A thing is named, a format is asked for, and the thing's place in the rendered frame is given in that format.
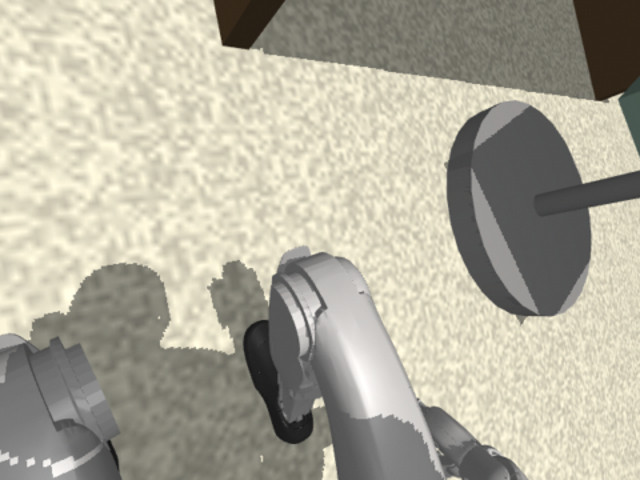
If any right robot arm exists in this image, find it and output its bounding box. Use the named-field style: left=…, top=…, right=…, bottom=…
left=459, top=445, right=529, bottom=480

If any office chair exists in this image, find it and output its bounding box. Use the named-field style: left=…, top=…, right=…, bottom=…
left=447, top=76, right=640, bottom=316

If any right robot hand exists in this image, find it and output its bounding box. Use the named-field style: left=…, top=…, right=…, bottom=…
left=417, top=398, right=481, bottom=480

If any right robot foot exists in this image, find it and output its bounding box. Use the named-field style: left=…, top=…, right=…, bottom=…
left=243, top=320, right=313, bottom=444

